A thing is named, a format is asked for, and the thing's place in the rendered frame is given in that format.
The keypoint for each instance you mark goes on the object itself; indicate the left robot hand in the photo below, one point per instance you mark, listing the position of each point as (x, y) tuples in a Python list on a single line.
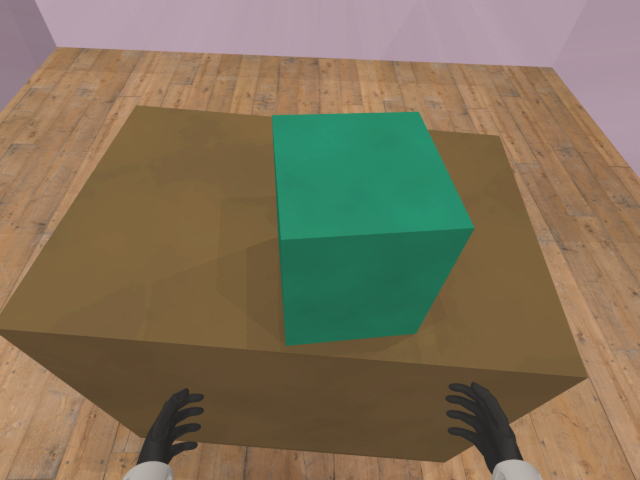
[(158, 443)]

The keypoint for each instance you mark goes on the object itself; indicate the pedestal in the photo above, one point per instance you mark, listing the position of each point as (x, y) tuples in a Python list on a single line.
[(164, 274)]

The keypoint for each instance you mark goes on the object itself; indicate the right robot hand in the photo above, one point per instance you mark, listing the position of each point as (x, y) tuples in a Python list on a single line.
[(494, 438)]

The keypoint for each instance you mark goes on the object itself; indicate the carton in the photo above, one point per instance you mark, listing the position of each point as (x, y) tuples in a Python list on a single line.
[(370, 224)]

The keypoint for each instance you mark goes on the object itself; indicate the robot right forearm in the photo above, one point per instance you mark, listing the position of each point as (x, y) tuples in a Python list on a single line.
[(515, 470)]

